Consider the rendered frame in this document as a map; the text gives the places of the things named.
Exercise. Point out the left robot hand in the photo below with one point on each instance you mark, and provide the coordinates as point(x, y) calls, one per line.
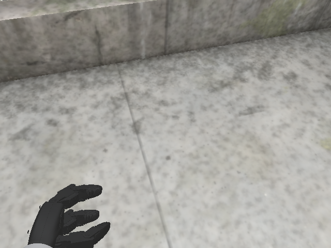
point(51, 223)

